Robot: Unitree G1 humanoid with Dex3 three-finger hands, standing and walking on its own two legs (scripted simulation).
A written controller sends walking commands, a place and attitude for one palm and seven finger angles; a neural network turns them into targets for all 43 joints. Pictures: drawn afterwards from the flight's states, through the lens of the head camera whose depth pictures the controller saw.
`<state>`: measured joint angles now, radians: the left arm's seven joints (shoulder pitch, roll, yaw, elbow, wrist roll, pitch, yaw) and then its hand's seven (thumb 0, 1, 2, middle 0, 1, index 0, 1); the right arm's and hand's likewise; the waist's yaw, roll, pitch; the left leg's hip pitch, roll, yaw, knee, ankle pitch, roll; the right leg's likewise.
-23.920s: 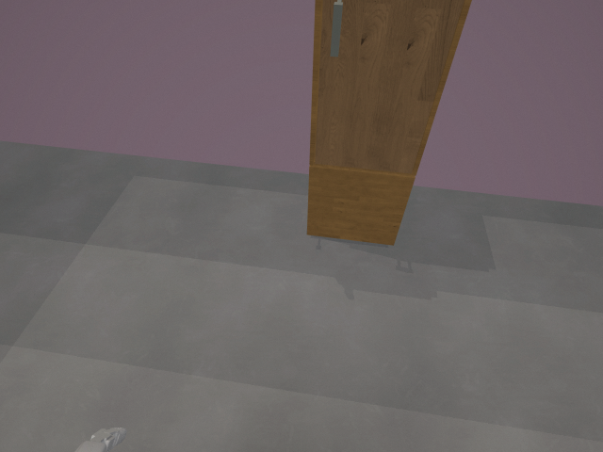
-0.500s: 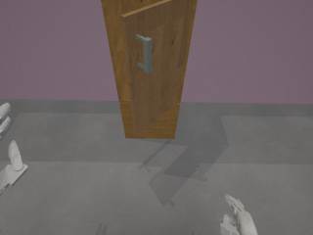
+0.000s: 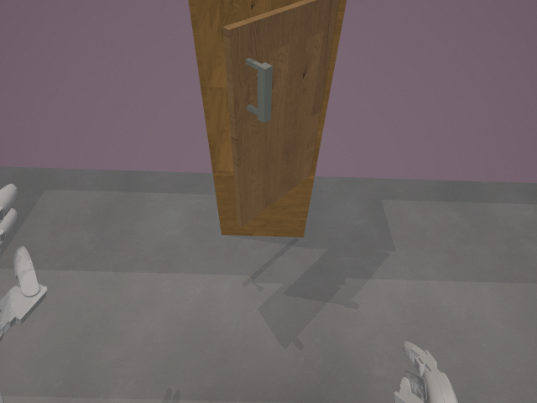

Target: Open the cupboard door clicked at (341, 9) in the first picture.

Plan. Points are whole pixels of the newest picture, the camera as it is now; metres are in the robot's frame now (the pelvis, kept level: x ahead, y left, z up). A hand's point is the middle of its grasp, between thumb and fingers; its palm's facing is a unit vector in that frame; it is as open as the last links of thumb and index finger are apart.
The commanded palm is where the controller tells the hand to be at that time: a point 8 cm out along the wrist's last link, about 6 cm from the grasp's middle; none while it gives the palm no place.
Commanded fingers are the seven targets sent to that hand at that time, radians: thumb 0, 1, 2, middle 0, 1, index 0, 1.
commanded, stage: stop stepping back and stand still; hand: left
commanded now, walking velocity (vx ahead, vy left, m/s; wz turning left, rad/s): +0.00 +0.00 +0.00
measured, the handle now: (257, 90) +0.69 +0.07 +0.12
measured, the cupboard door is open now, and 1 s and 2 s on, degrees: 46 46 46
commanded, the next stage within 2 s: let the arm hang, fingers relaxed in 0.18 s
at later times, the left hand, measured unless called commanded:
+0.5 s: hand out of the picture +0.12 +0.22 -0.12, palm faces -0.04 -0.94 -0.35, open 7.4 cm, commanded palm none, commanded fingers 0.00 0.90 0.90 -0.20 -0.30 -0.20 -0.30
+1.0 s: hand out of the picture +0.00 +0.20 -0.16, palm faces +0.05 -0.95 -0.29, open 7.3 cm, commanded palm none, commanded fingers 0.00 0.90 0.90 -0.20 -0.30 -0.20 -0.30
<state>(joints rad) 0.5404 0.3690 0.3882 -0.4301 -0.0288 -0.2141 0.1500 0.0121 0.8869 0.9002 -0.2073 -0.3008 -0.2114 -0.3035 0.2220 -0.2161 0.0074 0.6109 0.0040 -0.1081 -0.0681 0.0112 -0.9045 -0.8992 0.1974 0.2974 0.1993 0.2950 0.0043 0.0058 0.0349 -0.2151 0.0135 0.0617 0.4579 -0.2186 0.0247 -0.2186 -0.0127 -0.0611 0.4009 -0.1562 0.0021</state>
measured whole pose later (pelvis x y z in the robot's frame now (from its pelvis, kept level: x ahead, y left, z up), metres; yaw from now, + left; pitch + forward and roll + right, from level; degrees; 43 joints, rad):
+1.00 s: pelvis +0.00 -0.02 +0.00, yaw +2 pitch -2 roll +0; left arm 0.25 0.22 0.02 1.13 0.01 0.00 0.02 0.00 0.91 0.90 -0.20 -0.30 -0.20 -0.30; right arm 0.26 -0.19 0.00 1.10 -0.02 0.02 -0.01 0.00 -0.91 -0.90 0.20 0.30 0.20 0.29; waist -0.01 0.05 0.05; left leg -0.21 0.00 0.03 0.43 -0.19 0.01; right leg -0.22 -0.01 -0.07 0.43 -0.17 -0.02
